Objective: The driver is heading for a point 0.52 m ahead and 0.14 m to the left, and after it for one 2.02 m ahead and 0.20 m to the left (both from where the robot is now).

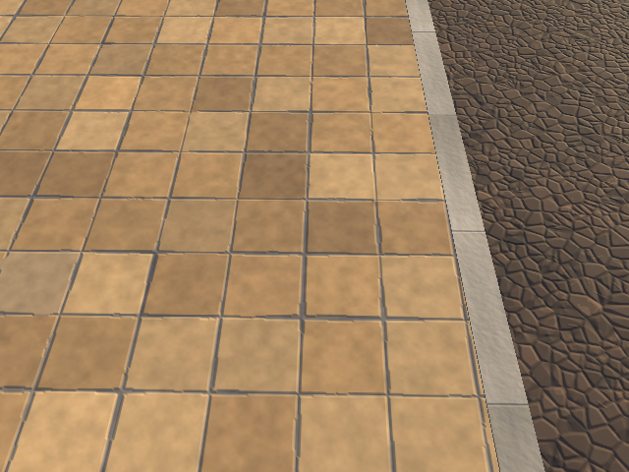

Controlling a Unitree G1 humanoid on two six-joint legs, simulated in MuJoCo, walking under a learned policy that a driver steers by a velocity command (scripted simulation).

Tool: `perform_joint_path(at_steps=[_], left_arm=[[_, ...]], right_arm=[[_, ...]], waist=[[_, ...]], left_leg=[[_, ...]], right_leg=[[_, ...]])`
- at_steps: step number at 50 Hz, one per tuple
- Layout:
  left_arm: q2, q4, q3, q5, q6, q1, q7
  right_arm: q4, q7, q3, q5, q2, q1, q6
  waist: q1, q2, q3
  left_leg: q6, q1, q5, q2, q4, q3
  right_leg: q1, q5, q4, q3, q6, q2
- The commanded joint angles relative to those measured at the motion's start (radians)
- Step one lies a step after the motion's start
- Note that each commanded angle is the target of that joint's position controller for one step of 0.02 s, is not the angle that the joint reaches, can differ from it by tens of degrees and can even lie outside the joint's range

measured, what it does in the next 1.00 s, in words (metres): walks ahead, turning left: left foot, then right foot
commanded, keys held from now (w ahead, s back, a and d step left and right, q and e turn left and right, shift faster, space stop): q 0.96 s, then no key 0.02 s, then e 0.02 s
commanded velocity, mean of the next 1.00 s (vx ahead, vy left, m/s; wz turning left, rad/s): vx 0.06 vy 0.00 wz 0.53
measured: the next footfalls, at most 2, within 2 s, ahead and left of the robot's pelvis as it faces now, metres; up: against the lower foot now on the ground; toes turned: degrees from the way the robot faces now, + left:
left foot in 0.12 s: +0.24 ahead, +0.11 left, +0.00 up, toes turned +5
right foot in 0.58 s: +0.26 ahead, -0.11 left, +0.00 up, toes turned +25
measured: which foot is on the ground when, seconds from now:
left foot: up 0.00-0.10, down 0.12-0.58, up 0.60-1.00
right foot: down 0.00-0.12, up 0.14-0.56, down 0.58-1.00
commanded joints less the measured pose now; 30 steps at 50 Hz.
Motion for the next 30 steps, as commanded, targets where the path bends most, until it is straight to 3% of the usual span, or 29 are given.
perform_joint_path(at_steps=[1, 4, 5, 6, 7, 8, 9, 10, 11, 12, 14, 17, 19, 22, 25, 28, 29, 30], left_arm=[[0.173, -0.036, 0.046, -0.009, 0.009, -0.023, 0.019], [0.194, -0.038, 0.057, -0.027, 0.045, -0.047, 0.039], [0.193, -0.044, 0.058, -0.03, 0.057, -0.061, 0.047], [0.178, -0.053, 0.053, -0.028, 0.062, -0.064, 0.052], [0.135, -0.081, 0.035, 0.007, 0.054, -0.003, 0.05], [0.061, -0.093, 0.006, 0.024, 0.043, 0.105, 0.027], [0.16, -0.068, 0.023, 0.002, 0.04, 0.052, 0.011], [0.169, -0.097, 0.027, -0.024, 0.046, -0.032, 0.008], [0.155, -0.097, 0.026, -0.018, 0.057, -0.063, 0.016], [0.158, -0.103, 0.03, -0.012, 0.071, -0.081, 0.026], [0.134, -0.095, 0.029, -0.01, 0.089, -0.048, 0.031], [0.115, -0.081, 0.025, -0.006, 0.088, -0.039, 0.048], [0.114, -0.083, 0.026, -0.008, 0.09, -0.061, 0.052], [0.116, -0.092, 0.03, -0.013, 0.084, -0.097, 0.049], [0.12, -0.097, 0.036, -0.019, 0.065, -0.107, 0.039], [0.128, -0.075, 0.049, -0.024, 0.047, -0.037, 0.025], [0.18, -0.071, 0.066, -0.011, 0.046, -0.007, 0.027], [0.283, -0.076, 0.089, 0.016, 0.058, -0.032, 0.033]], right_arm=[[-0.095, 0.026, -0.014, 0.002, -0.063, -0.062, -0.015], [-0.123, 0.047, -0.034, -0.011, -0.103, -0.016, -0.011], [-0.111, 0.047, -0.048, -0.012, -0.126, 0.063, -0.011], [-0.092, 0.037, -0.069, -0.013, -0.167, 0.163, -0.013], [-0.108, 0.017, -0.089, -0.022, -0.261, 0.216, -0.008], [-0.136, 0.01, -0.081, -0.036, -0.296, 0.178, -0.006], [-0.162, 0.008, -0.069, -0.025, -0.212, 0.17, 0.008], [-0.177, 0.002, -0.058, -0.015, -0.178, 0.097, 0.019], [-0.183, -0.003, -0.051, 0.001, -0.15, 0.053, 0.034], [-0.193, -0.009, -0.046, 0.005, -0.14, 0.016, 0.046], [-0.207, -0.013, -0.051, -0.016, -0.154, -0.028, 0.059], [-0.204, -0.031, -0.063, -0.018, -0.176, -0.009, 0.065], [-0.208, -0.042, -0.068, -0.011, -0.182, -0.013, 0.075], [-0.216, -0.049, -0.07, -0.011, -0.184, -0.026, 0.092], [-0.219, -0.047, -0.072, -0.011, -0.178, -0.018, 0.104], [-0.224, -0.049, -0.07, 0.007, -0.168, -0.038, 0.117], [-0.223, -0.051, -0.062, 0.01, -0.139, -0.013, 0.118], [-0.248, -0.047, -0.053, 0.01, -0.097, 0.001, 0.114]], waist=[[0.012, -0.096, -0.002], [-0.024, -0.117, -0.042], [-0.064, -0.115, -0.081], [-0.115, -0.067, -0.139], [-0.102, 0.107, -0.254], [-0.017, 0.245, -0.398], [-0.091, 0.078, -0.468], [-0.082, 0.028, -0.34], [-0.061, -0.062, -0.236], [-0.04, -0.056, -0.166], [-0.001, 0.026, -0.122], [-0.014, 0.057, -0.162], [-0.027, 0.066, -0.179], [-0.043, 0.098, -0.16], [-0.057, 0.122, -0.155], [-0.011, 0.123, -0.146], [-0.013, 0.055, -0.152], [-0.061, -0.239, -0.103]], left_leg=[[0.019, 0.1, 0.012, -0.035, -0.085, 0.031], [0.062, 0.127, -0.178, -0.08, -0.12, 0.069], [0.082, 0.219, -0.194, -0.114, -0.155, 0.088], [0.115, 0.372, -0.038, -0.136, -0.248, 0.077], [0.214, 0.656, 0.417, 0.065, -0.197, -0.195], [0.435, 0.932, 0.584, 0.296, -0.221, -0.622], [0.405, 0.904, 0.352, 0.25, -0.268, -0.58], [0.357, 0.788, 0.18, 0.206, -0.297, -0.471], [0.307, 0.651, 0.032, 0.161, -0.337, -0.401], [0.282, 0.52, -0.072, 0.127, -0.373, -0.366], [0.257, 0.369, -0.128, 0.053, -0.413, -0.307], [0.265, 0.372, -0.093, 0.039, -0.393, -0.294], [0.249, 0.377, -0.21, 0.03, -0.386, -0.314], [0.228, 0.361, -0.362, 0.015, -0.388, -0.362], [0.218, 0.4, -0.361, 0.018, -0.364, -0.425], [0.174, 0.389, -0.317, -0.021, -0.299, -0.446], [0.125, 0.311, -0.42, -0.074, -0.213, -0.396], [0.058, 0.105, -0.634, -0.23, -0.006, -0.185]], right_leg=[[-0.032, 0.653, 0.005, 0.012, -0.092, -0.291], [0.062, 0.826, 0.169, 0.02, -0.072, -0.32], [0.053, 0.876, 0.291, 0.008, -0.053, -0.302], [0.005, 0.806, 0.488, -0.032, -0.006, -0.241], [-0.232, 0.357, 0.815, -0.054, 0.06, -0.14], [-0.568, -0.464, 1.123, 0.07, 0.115, 0.049], [-0.584, -0.401, 1.179, 0.215, 0.103, -0.019], [-0.635, -0.317, 1.153, 0.198, 0.097, -0.056], [-0.643, -0.258, 1.079, 0.18, 0.101, -0.094], [-0.61, -0.215, 0.996, 0.176, 0.107, -0.116], [-0.502, -0.167, 0.867, 0.144, 0.124, -0.102], [-0.47, -0.136, 0.733, 0.147, 0.156, -0.088], [-0.462, -0.09, 0.669, 0.162, 0.165, -0.089], [-0.439, -0.067, 0.58, 0.17, 0.162, -0.079], [-0.404, -0.09, 0.471, 0.173, 0.144, -0.065], [-0.255, 0.021, 0.197, 0.145, 0.099, -0.063], [-0.148, 0.05, 0.119, 0.227, 0.056, -0.18], [-0.095, 0.147, 0.059, 0.471, -0.072, -0.394]])
Keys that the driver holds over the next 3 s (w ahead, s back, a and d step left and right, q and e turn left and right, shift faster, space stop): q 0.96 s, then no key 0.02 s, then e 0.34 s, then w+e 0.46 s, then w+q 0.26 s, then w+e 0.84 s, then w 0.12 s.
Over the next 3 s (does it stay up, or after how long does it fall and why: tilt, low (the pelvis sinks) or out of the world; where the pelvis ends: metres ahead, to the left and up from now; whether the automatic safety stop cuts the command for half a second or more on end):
stays up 0.97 0.15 -0.01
